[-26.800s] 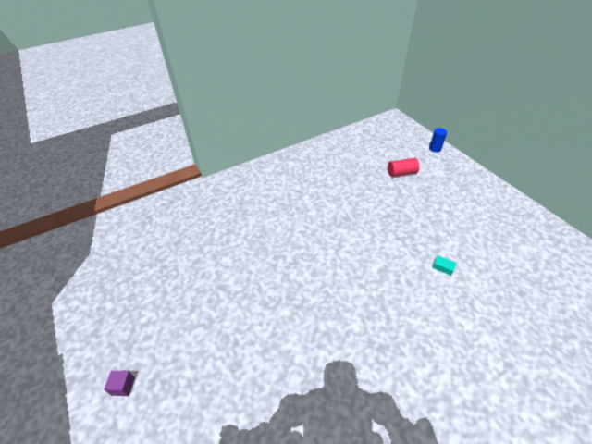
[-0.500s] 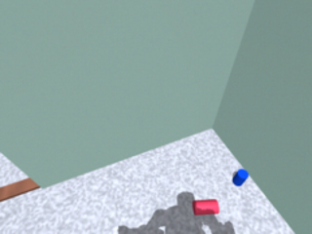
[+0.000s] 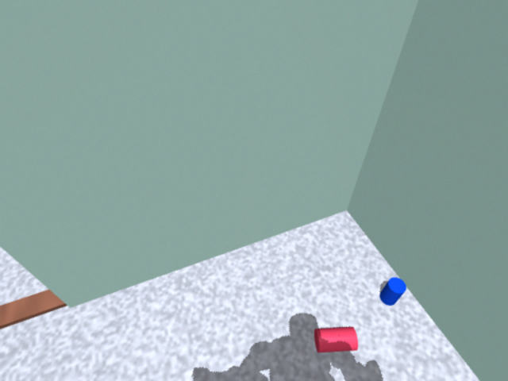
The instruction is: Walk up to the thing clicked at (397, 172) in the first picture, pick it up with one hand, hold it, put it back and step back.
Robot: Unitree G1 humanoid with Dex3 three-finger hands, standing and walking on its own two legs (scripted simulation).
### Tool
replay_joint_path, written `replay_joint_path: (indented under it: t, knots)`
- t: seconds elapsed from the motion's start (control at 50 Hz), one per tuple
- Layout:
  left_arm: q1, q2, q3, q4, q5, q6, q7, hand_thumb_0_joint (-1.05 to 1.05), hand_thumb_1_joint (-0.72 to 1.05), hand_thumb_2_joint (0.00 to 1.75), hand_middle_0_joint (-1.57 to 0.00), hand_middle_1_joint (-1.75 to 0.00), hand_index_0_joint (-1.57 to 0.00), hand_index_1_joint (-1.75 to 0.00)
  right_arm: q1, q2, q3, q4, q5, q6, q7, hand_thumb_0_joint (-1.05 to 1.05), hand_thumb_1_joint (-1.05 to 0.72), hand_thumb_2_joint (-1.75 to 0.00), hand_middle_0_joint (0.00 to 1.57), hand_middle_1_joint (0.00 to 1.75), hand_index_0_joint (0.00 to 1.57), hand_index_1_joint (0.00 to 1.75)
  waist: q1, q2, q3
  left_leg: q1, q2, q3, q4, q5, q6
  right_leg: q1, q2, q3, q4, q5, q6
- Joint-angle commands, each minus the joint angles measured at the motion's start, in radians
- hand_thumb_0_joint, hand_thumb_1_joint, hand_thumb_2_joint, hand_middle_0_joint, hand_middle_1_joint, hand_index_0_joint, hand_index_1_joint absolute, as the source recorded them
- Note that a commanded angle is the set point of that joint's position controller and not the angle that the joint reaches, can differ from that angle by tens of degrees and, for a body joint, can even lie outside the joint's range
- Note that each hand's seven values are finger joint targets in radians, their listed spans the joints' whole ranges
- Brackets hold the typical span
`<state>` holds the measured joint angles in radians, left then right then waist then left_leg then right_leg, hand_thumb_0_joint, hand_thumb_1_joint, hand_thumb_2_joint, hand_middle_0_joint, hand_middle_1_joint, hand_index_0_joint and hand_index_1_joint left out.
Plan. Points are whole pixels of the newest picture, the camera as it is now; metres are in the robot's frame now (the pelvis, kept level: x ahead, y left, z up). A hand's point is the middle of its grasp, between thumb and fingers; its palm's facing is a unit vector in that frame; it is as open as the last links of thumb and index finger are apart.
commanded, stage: stand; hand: right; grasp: from above
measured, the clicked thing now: (335, 339) +0.42 -0.27 -0.74
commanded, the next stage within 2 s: rise first in 0.92 s
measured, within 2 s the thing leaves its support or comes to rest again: neither
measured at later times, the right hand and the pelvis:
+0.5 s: hand out of the picture +0.07 -0.25 -0.15, palm faces -0.04 +0.93 -0.35, open 7.4 cm; pelvis +0.00 +0.00 +0.00, yaw +0 degrees
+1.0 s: hand out of the picture +0.07 -0.26 -0.15, palm faces -0.04 +0.93 -0.35, open 7.4 cm; pelvis +0.00 +0.00 +0.00, yaw +0 degrees
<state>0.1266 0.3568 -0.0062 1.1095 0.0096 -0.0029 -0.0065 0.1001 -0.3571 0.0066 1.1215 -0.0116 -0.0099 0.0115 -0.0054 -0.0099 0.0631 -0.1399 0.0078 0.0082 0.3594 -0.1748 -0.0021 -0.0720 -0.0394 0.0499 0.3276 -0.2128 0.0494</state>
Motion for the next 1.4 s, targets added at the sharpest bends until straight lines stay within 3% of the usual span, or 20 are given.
replay_joint_path:
  t: [0.0, 0.38, 0.52, 0.76, 0.78, 0.86, 0.98, 1.0, 1.02, 1.04, 1.06, 1.08, 1.1, 1.12, 1.16, 1.2, 1.24, 1.28, 1.34, 1.38]
  knots:
    - [-0.026, 0.215, 0.046, -0.056, -0.001, -0.02, 0.014, 0.0, 0.9, 0.9, -0.2, -0.3, -0.2, -0.3, -0.032, -0.225, -0.048, -0.06, 0.003, -0.019, -0.015, 0.0, -0.9, -0.9, 0.2, 0.3, 0.2, 0.3, 0.003, 0.013, -0.082, 0.041, 0.112, -0.085, -0.055, 0.138, 0.028, -0.025, -0.085, 0.045, -0.055, 0.149, -0.053]
    - [-0.021, 0.21, 0.046, -0.056, 0.0, -0.017, 0.012, 0.0, 0.9, 0.9, -0.2, -0.3, -0.2, -0.3, -0.029, -0.229, -0.048, -0.06, 0.002, -0.02, -0.016, 0.0, -0.9, -0.9, 0.2, 0.3, 0.2, 0.3, 0.006, 0.018, -0.067, 0.026, 0.113, -0.099, -0.071, 0.096, 0.029, -0.037, -0.077, 0.038, -0.054, 0.103, -0.054]
    - [-0.02, 0.213, 0.046, -0.057, 0.002, -0.018, 0.015, 0.0, 0.9, 0.9, -0.2, -0.3, -0.2, -0.3, -0.031, -0.226, -0.05, -0.062, 0.004, -0.02, -0.017, 0.0, -0.9, -0.9, 0.2, 0.3, 0.2, 0.3, 0.004, 0.008, -0.084, 0.045, 0.115, -0.097, -0.052, 0.151, 0.03, -0.032, -0.083, 0.036, -0.054, 0.134, -0.055]
    - [-0.012, 0.211, 0.048, -0.052, 0.001, -0.018, 0.013, 0.0, 0.9, 0.9, -0.2, -0.3, -0.2, -0.3, -0.027, -0.224, -0.049, -0.059, 0.002, -0.019, -0.016, 0.0, -0.9, -0.9, 0.2, 0.3, 0.2, 0.3, 0.002, 0.023, -0.056, 0.022, 0.11, -0.102, -0.073, 0.076, 0.027, -0.042, -0.08, 0.038, -0.06, 0.093, -0.057]
    - [-0.016, 0.217, 0.05, -0.055, 0.003, -0.018, 0.014, 0.0, 0.9, 0.9, -0.2, -0.3, -0.2, -0.3, -0.03, -0.226, -0.049, -0.062, 0.002, -0.02, -0.016, 0.0, -0.9, -0.9, 0.2, 0.3, 0.2, 0.3, 0.005, 0.011, -0.078, 0.034, 0.117, -0.106, -0.063, 0.12, 0.03, -0.029, -0.083, 0.034, -0.052, 0.107, -0.06]
    - [-0.014, 0.21, 0.048, -0.054, 0.0, -0.017, 0.012, 0.0, 0.9, 0.9, -0.2, -0.3, -0.2, -0.3, -0.025, -0.223, -0.048, -0.06, 0.005, -0.021, -0.017, 0.0, -0.9, -0.9, 0.2, 0.3, 0.2, 0.3, 0.003, 0.017, -0.078, 0.045, 0.113, -0.1, -0.063, 0.125, 0.03, -0.033, -0.081, 0.035, -0.051, 0.122, -0.057]
    - [-0.004, 0.207, 0.047, -0.05, 0.002, -0.015, 0.011, 0.0, 0.9, 0.9, -0.2, -0.3, -0.2, -0.3, -0.025, -0.228, -0.051, -0.058, 0.004, -0.019, -0.016, 0.0, -0.9, -0.9, 0.2, 0.3, 0.2, 0.3, 0.007, 0.024, -0.051, 0.019, 0.112, -0.11, -0.077, 0.072, 0.028, -0.047, -0.073, 0.033, -0.059, 0.07, -0.058]
    - [-0.007, 0.208, 0.048, -0.055, 0.002, -0.015, 0.012, 0.0, 0.86, 0.89, -0.2, -0.3, -0.2, -0.3, -0.032, -0.228, -0.052, -0.062, 0.004, -0.018, -0.017, 0.0, -0.82, -0.95, 0.13, 0.38, 0.14, 0.38, 0.009, 0.018, -0.057, 0.028, 0.112, -0.107, -0.074, 0.067, 0.03, -0.052, -0.075, 0.032, -0.057, 0.072, -0.058]
    - [-0.051, 0.027, 0.001, -0.336, -0.067, -0.075, 0.031, 0.0, 0.94, 0.91, -0.2, -0.3, -0.2, -0.3, -0.383, -0.018, -0.036, -0.413, 0.051, -0.114, -0.028, 0.0, -0.74, -0.95, 0.15, 0.46, 0.13, 0.46, 0.117, -0.043, -0.012, -0.177, 0.009, -0.012, -0.02, -0.01, 0.002, -0.184, 0.06, -0.101, 0.028, -0.038, -0.054]
    - [0.008, 0.063, 0.013, -0.276, -0.069, -0.081, 0.042, 0.0, 0.91, 0.9, -0.2, -0.3, -0.2, -0.3, -0.462, -0.119, -0.082, -0.379, 0.043, -0.11, -0.036, 0.0, -0.66, -0.95, 0.17, 0.54, 0.14, 0.54, 0.081, 0.0, -0.064, -0.117, 0.003, 0.005, -0.01, -0.039, -0.003, -0.18, 0.057, -0.092, 0.043, -0.043, -0.057]
    - [0.037, 0.096, 0.024, -0.249, -0.065, -0.072, 0.048, 0.0, 0.89, 0.9, -0.2, -0.3, -0.2, -0.3, -0.249, -0.205, -0.144, -0.146, 0.018, -0.061, -0.045, 0.0, -0.58, -0.93, 0.18, 0.61, 0.15, 0.62, 0.062, 0.039, -0.036, -0.131, -0.006, 0.018, 0.004, -0.061, 0.001, -0.228, 0.061, -0.089, 0.065, -0.044, -0.058]
    - [0.038, 0.095, 0.041, -0.276, -0.062, -0.064, 0.046, 0.0, 0.89, 0.9, -0.2, -0.3, -0.2, -0.3, -0.178, -0.2, -0.157, -0.095, 0.008, -0.049, -0.029, 0.0, -0.5, -0.94, 0.16, 0.69, 0.15, 0.7, 0.03, 0.044, -0.044, -0.142, -0.008, 0.022, 0.041, -0.049, 0.004, -0.254, 0.052, -0.089, 0.1, -0.019, -0.055]
    - [0.054, 0.095, 0.059, -0.301, -0.052, -0.067, 0.049, 0.0, 0.87, 0.89, -0.2, -0.3, -0.2, -0.3, -0.199, -0.198, -0.15, -0.131, -0.016, -0.051, -0.016, 0.0, -0.42, -0.93, 0.12, 0.77, 0.13, 0.78, 0.031, 0.035, -0.107, -0.143, -0.006, 0.019, 0.075, -0.019, 0.005, -0.265, 0.056, -0.087, 0.131, 0.007, -0.057]
    - [0.072, 0.094, 0.074, -0.306, -0.047, -0.077, 0.055, 0.0, 0.89, 0.9, -0.2, -0.3, -0.2, -0.3, -0.273, -0.252, -0.18, -0.172, -0.037, -0.065, -0.01, 0.0, -0.34, -0.93, 0.13, 0.85, 0.14, 0.84, 0.029, 0.039, -0.199, -0.128, 0.002, 0.014, 0.117, 0.043, -0.001, -0.268, 0.054, -0.078, 0.161, 0.047, -0.058]
    - [0.107, 0.083, 0.091, -0.331, -0.029, -0.085, 0.046, 0.0, 0.89, 0.9, -0.2, -0.3, -0.2, -0.3, -0.118, -0.239, -0.207, -0.082, -0.097, -0.043, 0.013, 0.0, -0.18, -0.93, 0.09, 0.99, 0.13, 0.95, 0.014, 0.033, -0.278, -0.14, 0.004, 0.015, 0.204, 0.106, -0.001, -0.338, 0.065, -0.073, 0.251, 0.1, -0.055]
    - [0.116, 0.069, 0.105, -0.38, -0.025, -0.087, 0.038, 0.0, 0.89, 0.9, -0.2, -0.3, -0.2, -0.3, -0.039, -0.219, -0.229, -0.13, -0.131, -0.028, 0.02, 0.0, -0.02, -0.95, 0.09, 1.03, 0.11, 1.0, -0.028, -0.015, -0.359, -0.127, 0.003, 0.01, 0.251, 0.137, 0.007, -0.354, 0.075, -0.078, 0.288, 0.138, -0.047]
    - [0.1, 0.062, 0.106, -0.432, -0.027, -0.087, 0.038, 0.0, 0.9, 0.9, -0.2, -0.3, -0.2, -0.3, -0.064, -0.193, -0.223, -0.224, -0.143, 0.003, 0.002, 0.0, 0.14, -0.96, 0.07, 1.08, 0.09, 1.05, -0.03, -0.049, -0.371, -0.159, -0.003, 0.012, 0.261, 0.107, 0.011, -0.355, 0.073, -0.076, 0.292, 0.128, -0.039]
    - [0.083, 0.063, 0.104, -0.468, -0.032, -0.088, 0.035, 0.0, 0.88, 0.9, -0.2, -0.3, -0.2, -0.3, -0.055, -0.135, -0.19, -0.209, -0.155, 0.059, -0.012, 0.0, 0.3, -0.97, 0.06, 1.08, 0.08, 1.06, -0.005, -0.007, -0.291, -0.23, -0.008, 0.021, 0.269, 0.061, 0.009, -0.403, 0.067, -0.069, 0.315, 0.093, -0.038]
    - [0.067, 0.059, 0.112, -0.522, -0.031, -0.099, 0.027, 0.0, 0.86, 0.89, -0.2, -0.3, -0.2, -0.3, -0.13, -0.129, -0.176, -0.299, -0.17, 0.103, -0.021, 0.0, 0.48, -0.99, 0.06, 1.07, 0.06, 1.07, 0.018, 0.028, -0.282, -0.333, -0.014, 0.028, 0.33, -0.018, 0.008, -0.468, 0.053, -0.057, 0.38, 0.026, -0.041]
    - [0.075, 0.054, 0.112, -0.545, -0.032, -0.11, 0.023, 0.0, 0.86, 0.89, -0.2, -0.3, -0.2, -0.3, -0.079, -0.128, -0.186, -0.336, -0.178, 0.12, -0.021, 0.0, 0.52, -0.97, 0.06, 1.09, 0.07, 1.08, 0.012, 0.03, -0.28, -0.387, -0.016, 0.031, 0.369, -0.062, 0.009, -0.516, 0.052, -0.054, 0.416, -0.011, -0.041]
